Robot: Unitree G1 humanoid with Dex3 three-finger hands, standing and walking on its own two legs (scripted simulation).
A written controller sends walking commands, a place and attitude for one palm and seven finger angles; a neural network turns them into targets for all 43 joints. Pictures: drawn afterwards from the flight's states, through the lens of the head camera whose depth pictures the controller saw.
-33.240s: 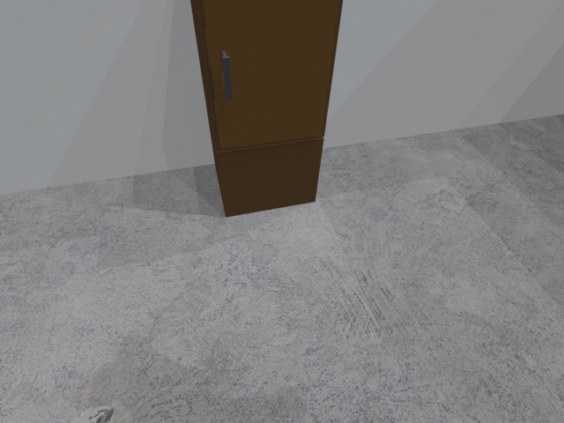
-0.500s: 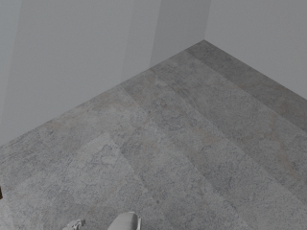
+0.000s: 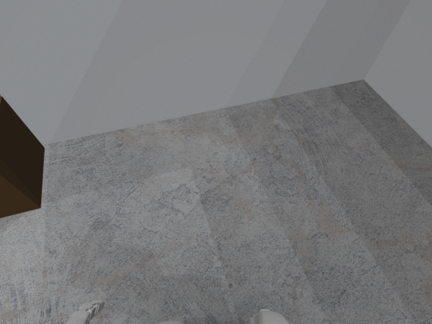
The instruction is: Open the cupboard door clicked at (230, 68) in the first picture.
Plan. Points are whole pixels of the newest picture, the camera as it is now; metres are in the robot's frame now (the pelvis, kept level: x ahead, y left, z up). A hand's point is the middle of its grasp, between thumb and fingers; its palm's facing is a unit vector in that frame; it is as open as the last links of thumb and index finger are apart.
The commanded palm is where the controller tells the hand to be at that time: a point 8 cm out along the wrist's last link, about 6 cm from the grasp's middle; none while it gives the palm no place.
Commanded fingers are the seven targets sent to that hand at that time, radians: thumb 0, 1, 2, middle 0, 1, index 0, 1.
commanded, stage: turn to face it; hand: left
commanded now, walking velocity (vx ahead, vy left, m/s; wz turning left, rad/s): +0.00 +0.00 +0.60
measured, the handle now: out of the picture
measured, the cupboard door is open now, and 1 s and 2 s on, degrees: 41 41 41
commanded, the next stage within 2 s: take the last steps up to it in 1.64 s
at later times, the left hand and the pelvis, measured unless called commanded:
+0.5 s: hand out of the picture -0.02 +0.17 -0.18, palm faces +0.37 -0.90 -0.22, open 7.4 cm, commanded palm none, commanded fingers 0.00 0.90 0.90 -0.20 -0.30 -0.20 -0.30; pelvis +0.01 -0.03 -0.01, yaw +20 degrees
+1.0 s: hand out of the picture +0.01 +0.18 -0.15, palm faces +0.56 -0.77 -0.30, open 7.4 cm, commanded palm none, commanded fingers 0.00 0.90 0.90 -0.20 -0.30 -0.20 -0.30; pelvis +0.03 -0.06 -0.01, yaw +37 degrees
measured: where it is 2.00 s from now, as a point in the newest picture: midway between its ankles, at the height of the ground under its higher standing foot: outside the picture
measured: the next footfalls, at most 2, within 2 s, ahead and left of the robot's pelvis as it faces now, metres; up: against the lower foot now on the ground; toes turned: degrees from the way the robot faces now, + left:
right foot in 0.10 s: +0.05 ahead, -0.15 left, +0.00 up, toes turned +2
left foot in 0.52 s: +0.01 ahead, +0.09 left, +0.00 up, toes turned +26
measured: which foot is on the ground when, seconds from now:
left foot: down 0.00-0.10, up 0.12-0.50, down 0.52-0.94, up 0.96-1.00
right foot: up 0.00-0.08, down 0.10-0.52, up 0.54-0.92, down 0.94-1.00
